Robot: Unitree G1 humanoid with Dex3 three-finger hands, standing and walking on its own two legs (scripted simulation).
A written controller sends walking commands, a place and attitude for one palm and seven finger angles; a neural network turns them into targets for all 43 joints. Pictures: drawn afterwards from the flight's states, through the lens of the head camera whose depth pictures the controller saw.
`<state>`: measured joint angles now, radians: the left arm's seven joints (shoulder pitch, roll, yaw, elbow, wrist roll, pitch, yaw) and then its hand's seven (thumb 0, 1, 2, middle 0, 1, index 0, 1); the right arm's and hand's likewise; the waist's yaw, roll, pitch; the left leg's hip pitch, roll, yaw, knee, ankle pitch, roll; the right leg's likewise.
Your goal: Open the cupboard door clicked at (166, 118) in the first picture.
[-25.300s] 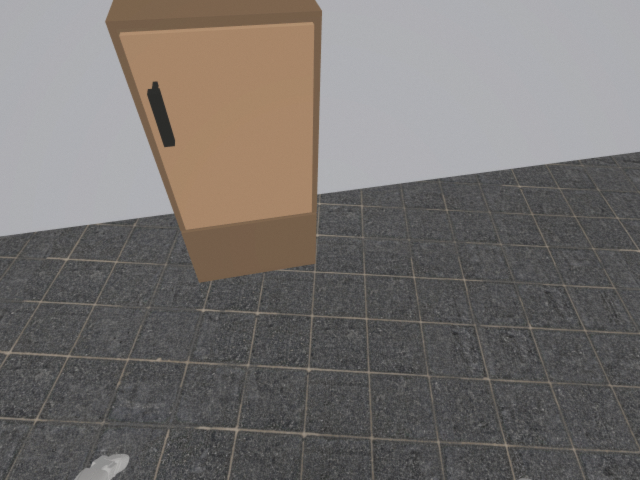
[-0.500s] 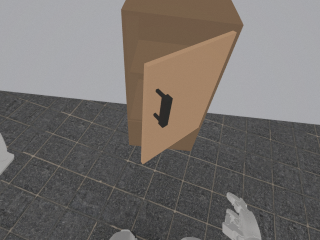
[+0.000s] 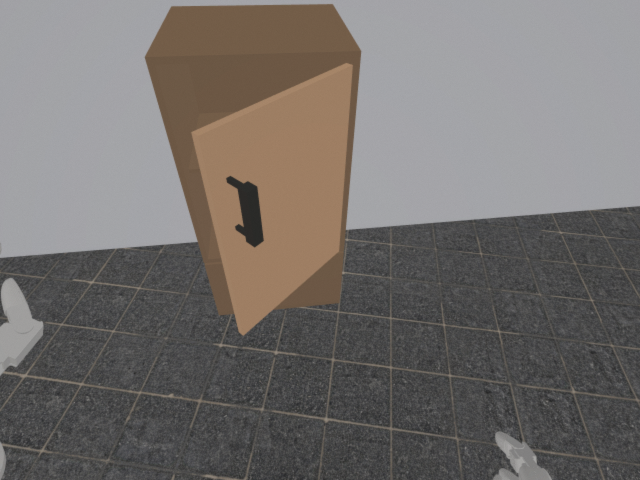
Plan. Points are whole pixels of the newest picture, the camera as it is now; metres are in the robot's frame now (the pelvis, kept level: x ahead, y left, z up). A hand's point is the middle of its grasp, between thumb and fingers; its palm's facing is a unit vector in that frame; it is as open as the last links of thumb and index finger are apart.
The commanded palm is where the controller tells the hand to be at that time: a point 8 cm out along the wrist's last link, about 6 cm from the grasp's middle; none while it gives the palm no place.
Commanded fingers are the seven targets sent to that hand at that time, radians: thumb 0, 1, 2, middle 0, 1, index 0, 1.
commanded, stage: stop stepping back and stand still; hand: left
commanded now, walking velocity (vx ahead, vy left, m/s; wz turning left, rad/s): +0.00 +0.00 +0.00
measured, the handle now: (243, 211) +0.60 +0.15 -0.01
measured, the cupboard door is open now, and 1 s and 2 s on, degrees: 42 42 42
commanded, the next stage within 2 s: let the arm hang, fingers relaxed in 0.42 s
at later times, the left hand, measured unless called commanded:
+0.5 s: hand (91, 363) +0.19 +0.20 +0.17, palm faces +0.43 -0.81 -0.40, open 7.4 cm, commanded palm none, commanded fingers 0.00 0.90 0.90 -0.20 -0.30 -0.20 -0.30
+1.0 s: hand out of the picture -0.10 +0.14 -0.16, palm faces +0.06 -0.98 -0.16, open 7.3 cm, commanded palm none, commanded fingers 0.00 0.90 0.90 -0.20 -0.30 -0.20 -0.30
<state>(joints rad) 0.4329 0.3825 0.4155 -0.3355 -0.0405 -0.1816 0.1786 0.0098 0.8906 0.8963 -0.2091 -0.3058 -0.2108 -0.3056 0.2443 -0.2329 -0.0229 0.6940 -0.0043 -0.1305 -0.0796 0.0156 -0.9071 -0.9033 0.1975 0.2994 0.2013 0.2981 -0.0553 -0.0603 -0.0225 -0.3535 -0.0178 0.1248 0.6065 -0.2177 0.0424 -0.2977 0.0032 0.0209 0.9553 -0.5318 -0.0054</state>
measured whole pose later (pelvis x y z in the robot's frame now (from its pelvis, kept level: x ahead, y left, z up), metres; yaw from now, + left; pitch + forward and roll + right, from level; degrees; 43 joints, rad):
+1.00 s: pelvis -0.06 -0.03 +0.02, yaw +3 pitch -1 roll +0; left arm 0.34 0.19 0.00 1.06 0.01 0.04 0.01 0.01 0.93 0.89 -0.21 -0.30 -0.21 -0.30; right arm 0.34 -0.18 0.02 1.06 -0.03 0.05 -0.01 0.01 -0.91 -0.90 0.20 0.30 0.20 0.30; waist 0.01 -0.03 0.08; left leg -0.26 -0.01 -0.01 0.47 -0.19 0.01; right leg -0.24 0.06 -0.12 0.39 -0.14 -0.09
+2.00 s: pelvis -0.01 +0.00 +0.03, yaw +1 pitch -1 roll +0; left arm 0.24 0.18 0.00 1.16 0.01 -0.02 0.03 0.00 0.91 0.90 -0.20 -0.30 -0.20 -0.30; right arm 0.23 -0.18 0.01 1.15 -0.01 -0.01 -0.03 0.00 -0.91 -0.90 0.20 0.30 0.20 0.30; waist 0.00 0.01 0.04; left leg -0.11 -0.05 0.04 0.34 -0.21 0.05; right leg -0.14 0.03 -0.07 0.36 -0.20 -0.06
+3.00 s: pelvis -0.02 -0.07 +0.01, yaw -16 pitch +0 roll +2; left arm 0.21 0.21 0.08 0.95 0.02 0.03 0.02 0.00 0.91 0.90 -0.20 -0.30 -0.20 -0.30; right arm 0.13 -0.22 -0.06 0.97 -0.01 0.06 -0.02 0.01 -0.91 -0.90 0.20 0.30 0.20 0.30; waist 0.03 0.01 0.14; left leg -0.44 0.06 0.04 1.10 -0.49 -0.05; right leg -0.30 0.05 0.03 0.60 -0.31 -0.07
